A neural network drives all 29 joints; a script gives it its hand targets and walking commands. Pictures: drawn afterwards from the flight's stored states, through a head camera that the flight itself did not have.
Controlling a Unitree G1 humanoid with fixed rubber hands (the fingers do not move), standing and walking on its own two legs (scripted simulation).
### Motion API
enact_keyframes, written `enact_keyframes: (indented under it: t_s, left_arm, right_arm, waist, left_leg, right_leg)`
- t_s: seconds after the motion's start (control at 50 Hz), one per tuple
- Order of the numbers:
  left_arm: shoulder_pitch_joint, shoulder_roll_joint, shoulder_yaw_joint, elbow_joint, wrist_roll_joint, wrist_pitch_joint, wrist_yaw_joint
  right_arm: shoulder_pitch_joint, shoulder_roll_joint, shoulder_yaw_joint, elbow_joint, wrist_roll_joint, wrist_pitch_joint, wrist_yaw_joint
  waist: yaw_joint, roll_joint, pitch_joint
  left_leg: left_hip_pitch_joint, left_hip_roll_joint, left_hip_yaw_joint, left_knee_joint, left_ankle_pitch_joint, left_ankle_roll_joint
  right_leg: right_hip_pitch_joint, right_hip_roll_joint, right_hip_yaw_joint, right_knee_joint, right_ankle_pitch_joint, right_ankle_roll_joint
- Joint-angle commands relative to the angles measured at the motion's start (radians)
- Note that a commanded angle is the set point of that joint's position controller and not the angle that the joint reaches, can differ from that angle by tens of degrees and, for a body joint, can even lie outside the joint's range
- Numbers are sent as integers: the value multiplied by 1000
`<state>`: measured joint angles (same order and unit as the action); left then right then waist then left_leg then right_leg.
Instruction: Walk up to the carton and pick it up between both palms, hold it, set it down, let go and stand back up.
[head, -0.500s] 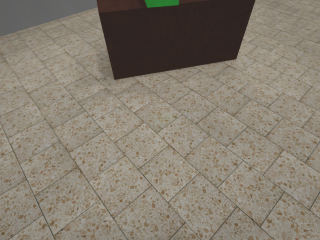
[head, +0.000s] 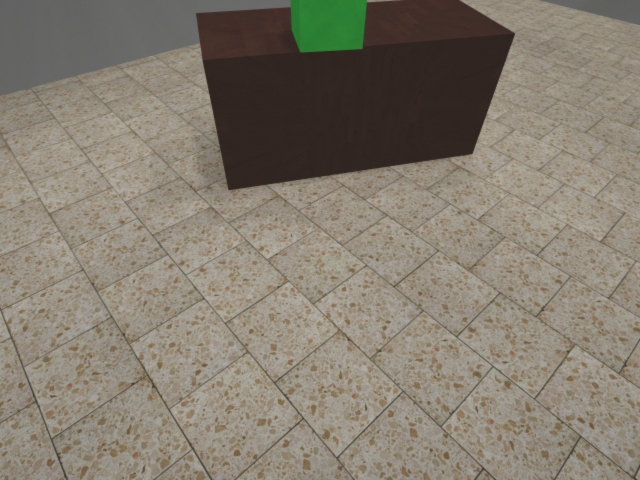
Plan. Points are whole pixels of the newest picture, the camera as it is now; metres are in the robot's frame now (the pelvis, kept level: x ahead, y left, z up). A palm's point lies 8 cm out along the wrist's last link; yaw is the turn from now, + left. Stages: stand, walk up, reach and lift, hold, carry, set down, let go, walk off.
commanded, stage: walk up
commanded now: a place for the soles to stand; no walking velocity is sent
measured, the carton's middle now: (326, 11) +1.82 -0.09 -0.03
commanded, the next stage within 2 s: none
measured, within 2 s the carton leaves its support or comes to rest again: neither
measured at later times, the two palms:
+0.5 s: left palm (165, 404) +0.27 +0.23 -0.09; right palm (578, 390) +0.27 -0.40 -0.11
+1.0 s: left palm (197, 258) +0.55 +0.23 -0.10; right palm (524, 285) +0.48 -0.39 -0.11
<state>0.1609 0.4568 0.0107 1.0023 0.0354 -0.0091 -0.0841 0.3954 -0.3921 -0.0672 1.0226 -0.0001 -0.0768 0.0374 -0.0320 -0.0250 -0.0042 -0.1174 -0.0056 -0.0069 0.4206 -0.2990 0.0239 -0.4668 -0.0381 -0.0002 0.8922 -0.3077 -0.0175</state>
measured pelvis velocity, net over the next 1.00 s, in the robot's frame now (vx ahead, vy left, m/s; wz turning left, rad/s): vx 0.44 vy -0.08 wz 0.01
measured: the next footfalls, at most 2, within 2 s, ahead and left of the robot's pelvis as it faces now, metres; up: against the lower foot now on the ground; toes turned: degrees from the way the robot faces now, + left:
right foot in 0.16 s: +0.20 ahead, -0.14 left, +0.00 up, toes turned -2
left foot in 0.68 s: +0.47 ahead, +0.04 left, +0.00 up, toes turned -2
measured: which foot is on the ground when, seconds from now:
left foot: down 0.00-0.20, up 0.22-0.66, down 0.68-1.00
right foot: up 0.00-0.14, down 0.16-0.68, up 0.70-1.00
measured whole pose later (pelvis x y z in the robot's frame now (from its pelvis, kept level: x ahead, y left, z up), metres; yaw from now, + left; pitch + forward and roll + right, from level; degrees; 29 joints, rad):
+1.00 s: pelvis +0.44 -0.08 -0.01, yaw +0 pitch -3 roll +1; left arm 0.16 0.43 0.01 0.89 0.01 -0.05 -0.07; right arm 0.37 -0.38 -0.06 0.84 0.00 -0.09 0.02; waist -0.01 -0.01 0.08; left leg -0.16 -0.03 -0.04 0.51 -0.30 0.04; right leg -0.46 -0.07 -0.02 0.85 -0.31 -0.03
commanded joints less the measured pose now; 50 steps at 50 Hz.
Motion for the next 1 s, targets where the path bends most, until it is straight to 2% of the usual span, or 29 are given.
enact_keyframes:
  t_s: [0.0, 0.04, 0.08, 0.1, 0.12, 0.14, 0.16, 0.18, 0.2, 0.24, 0.28, 0.3, 0.34, 0.44, 0.54, 0.58, 0.6, 0.62, 0.64, 0.66, 0.68, 0.7, 0.72, 0.76, 0.8, 0.86, 0.9, 0.96, 0.98]
  left_arm:
    - [-231, 152, 72, -170, -5, -53, -10]
    - [-270, 134, 65, -198, -8, -61, -11]
    - [-184, 141, 78, -170, -23, -70, -10]
    - [-56, 142, 88, -121, -20, -71, -3]
    - [108, 192, 104, -67, -11, -79, 12]
    - [252, 282, 134, -41, 0, -90, 29]
    - [236, 315, 141, -60, -8, -84, 39]
    - [174, 318, 143, -88, -18, -79, 47]
    - [91, 276, 141, -120, -33, -82, 46]
    - [42, 187, 102, -130, -35, -88, 47]
    - [43, 166, 100, -133, -36, -94, 51]
    - [79, 174, 100, -126, -39, -95, 53]
    - [128, 167, 99, -146, -41, -99, 56]
    - [135, 171, 97, -167, -36, -93, 60]
    - [210, 170, 98, -155, -26, -76, 61]
    - [189, 172, 96, -155, -27, -75, 67]
    - [145, 187, 102, -174, -27, -69, 73]
    - [147, 166, 85, -189, -36, -64, 76]
    - [158, 129, 64, -219, -42, -65, 74]
    - [224, 70, 50, -213, -41, -64, 71]
    - [203, 142, 58, -200, -34, -65, 73]
    - [133, 207, 72, -194, -22, -69, 77]
    - [66, 201, 67, -201, -27, -75, 70]
    - [68, 153, 78, -195, -27, -81, 52]
    - [141, 117, 77, -173, -35, -68, 29]
    - [47, 110, 81, -203, -26, -56, 18]
    - [-42, 110, 82, -232, -25, -56, 10]
    - [-66, 126, 91, -227, -16, -67, 5]
    - [-48, 116, 90, -222, -14, -67, 1]
  right_arm:
    - [71, -282, -60, -75, -13, -41, -19]
    - [60, -300, -58, -98, -10, -36, -23]
    - [-17, -311, -60, -128, -17, -32, -24]
    - [-53, -289, -55, -142, -16, -30, -26]
    - [-50, -241, -36, -160, -4, -33, -25]
    - [35, -140, 3, -160, 4, -35, -21]
    - [70, -105, 17, -161, 2, -34, -22]
    - [83, -223, -10, -138, 5, -32, -31]
    - [66, -258, -17, -120, 6, -30, -34]
    - [32, -222, -13, -114, 11, -21, -25]
    - [35, -190, -15, -130, 12, -6, -14]
    - [16, -187, -14, -138, 7, 1, -10]
    - [12, -173, -19, -164, 4, 12, -9]
    - [-152, -171, -23, -238, -5, 14, 0]
    - [-281, -142, -6, -282, -2, -7, 5]
    - [-225, -131, -9, -254, -4, -17, 3]
    - [-84, -141, -22, -218, -12, -23, -5]
    - [67, -165, -43, -171, -26, -31, -18]
    - [182, -229, -80, -153, -39, -32, -32]
    - [203, -289, -104, -168, -41, -32, -44]
    - [181, -310, -101, -182, -5, -30, -47]
    - [134, -333, -105, -194, 24, -26, -46]
    - [85, -283, -90, -205, 23, -24, -48]
    - [37, -244, -58, -206, 14, -31, -52]
    - [-6, -227, -40, -207, 17, -46, -48]
    - [12, -236, -42, -227, 7, -54, -42]
    - [15, -264, -58, -236, -1, -56, -37]
    - [-21, -280, -53, -248, 6, -52, -28]
    - [-24, -284, -55, -259, -2, -52, -26]
  waist:
    - [-54, 77, 131]
    - [-48, 113, 158]
    - [15, 167, 118]
    - [81, 130, 31]
    - [145, 0, -87]
    - [166, -221, -205]
    - [135, -318, -238]
    - [125, -234, -196]
    - [102, -114, -111]
    - [49, -27, 84]
    - [33, -101, 117]
    - [53, -89, 102]
    - [51, -104, 59]
    - [76, -43, 86]
    - [127, -47, 57]
    - [83, -32, 16]
    - [12, -41, -66]
    - [-50, 50, -212]
    - [-108, 121, -325]
    - [-74, 322, -364]
    - [-77, 260, -306]
    - [-94, 231, -205]
    - [-78, 117, -41]
    - [-11, 12, 135]
    - [44, 108, 162]
    - [15, 149, 129]
    - [-10, 159, 133]
    - [6, 100, 116]
    - [12, 137, 88]
  left_leg:
    - [202, 250, -309, -198, 132, 162]
    - [142, 241, -238, -137, 268, 167]
    - [44, 246, -198, -61, 389, 153]
    - [20, 207, -154, 93, 499, 124]
    - [-105, 128, -78, 365, 498, 81]
    - [-284, 33, -74, 599, 128, 38]
    - [-509, -62, -49, 703, -260, 25]
    - [-574, -51, -87, 796, -209, 28]
    - [-587, 11, -125, 820, -125, 39]
    - [-513, 36, -121, 757, -1, 22]
    - [-465, 43, -127, 683, 67, 11]
    - [-434, 29, -91, 664, 74, -5]
    - [-476, 8, -80, 641, 103, -8]
    - [-562, 22, -52, 475, 120, -18]
    - [-542, 34, 41, 188, 140, 1]
    - [-400, -9, 93, 51, 131, 28]
    - [-280, -15, 89, -61, 203, 50]
    - [57, -15, 51, -43, 342, 86]
    - [389, 74, -111, 50, 335, 121]
    - [588, 277, -441, 87, 326, 168]
    - [578, 367, -711, 13, 209, 295]
    - [437, 405, -782, -67, 84, 353]
    - [284, 371, -664, -85, 145, 311]
    - [34, 299, -464, -106, 301, 254]
    - [-65, 188, -307, -109, 479, 188]
    - [-91, 165, -266, -111, 507, 210]
    - [-98, 196, -279, -145, 347, 232]
    - [-138, 218, -306, -107, 224, 217]
    - [-145, 194, -258, -95, 222, 196]
  right_leg:
    - [-298, -35, 31, -143, 48, 21]
    - [-212, -17, 2, -251, 14, 5]
    - [-2, -6, 16, -325, -16, -11]
    - [197, 12, 27, -450, 22, -29]
    - [481, 20, 11, -478, 99, -51]
    - [712, -166, 217, -486, 12, -61]
    - [851, -323, 528, -562, -157, -119]
    - [788, -368, 649, -641, -167, -179]
    - [671, -359, 542, -639, -134, -159]
    - [403, -230, 292, -631, 166, -66]
    - [362, -157, 162, -642, 363, 16]
    - [387, -142, 130, -622, 477, 9]
    - [461, -126, 83, -592, 606, 8]
    - [463, -131, 88, -638, 432, -57]
    - [642, -146, 92, -554, 539, -97]
    - [650, -135, 79, -430, 695, -85]
    - [689, -116, 21, -272, 739, -69]
    - [532, -88, -4, -58, 684, -57]
    - [256, -32, -3, 101, 425, -41]
    - [-1, 79, 12, 222, -183, -20]
    - [-219, 118, 36, 291, -275, -20]
    - [-251, 70, 110, 389, -244, -16]
    - [-274, 25, 107, 379, -180, -17]
    - [-195, -35, 99, 292, -94, -30]
    - [-82, -33, 65, 198, -17, -27]
    - [-32, -52, 21, 39, 15, 3]
    - [-49, -79, 12, -76, 23, 9]
    - [37, -58, 8, -188, 61, -5]
    - [76, -26, -29, -243, 51, -8]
